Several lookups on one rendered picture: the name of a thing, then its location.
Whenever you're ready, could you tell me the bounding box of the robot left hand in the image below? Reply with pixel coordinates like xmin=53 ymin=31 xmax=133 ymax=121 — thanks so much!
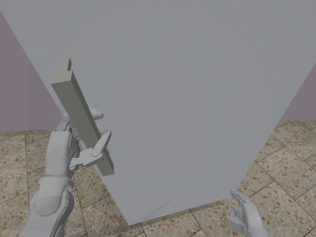
xmin=44 ymin=108 xmax=112 ymax=179

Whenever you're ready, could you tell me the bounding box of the handle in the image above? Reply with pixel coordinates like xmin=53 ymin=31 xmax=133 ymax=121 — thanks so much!
xmin=50 ymin=57 xmax=115 ymax=177

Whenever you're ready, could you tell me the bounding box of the right robot forearm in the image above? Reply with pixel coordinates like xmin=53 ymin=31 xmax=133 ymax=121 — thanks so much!
xmin=246 ymin=226 xmax=272 ymax=237

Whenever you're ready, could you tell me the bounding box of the left robot forearm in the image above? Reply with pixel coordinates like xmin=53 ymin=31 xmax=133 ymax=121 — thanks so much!
xmin=19 ymin=175 xmax=75 ymax=237

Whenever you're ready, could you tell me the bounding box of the robot right hand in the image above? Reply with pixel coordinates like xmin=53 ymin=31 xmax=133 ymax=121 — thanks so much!
xmin=226 ymin=190 xmax=265 ymax=236

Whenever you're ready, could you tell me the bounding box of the fridge door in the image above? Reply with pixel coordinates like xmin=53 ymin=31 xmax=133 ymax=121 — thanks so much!
xmin=0 ymin=0 xmax=316 ymax=226

